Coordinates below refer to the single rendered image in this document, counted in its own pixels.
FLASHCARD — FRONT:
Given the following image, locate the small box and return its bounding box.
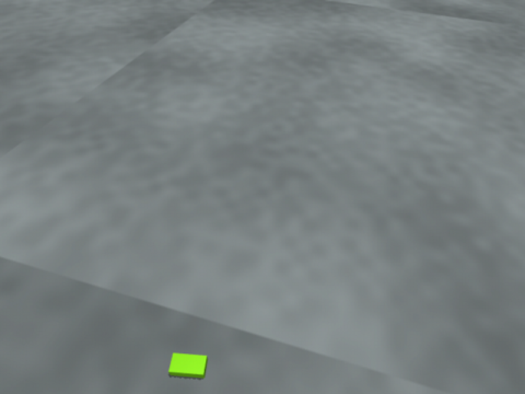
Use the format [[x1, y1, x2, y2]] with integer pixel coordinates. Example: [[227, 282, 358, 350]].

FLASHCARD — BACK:
[[169, 353, 208, 378]]

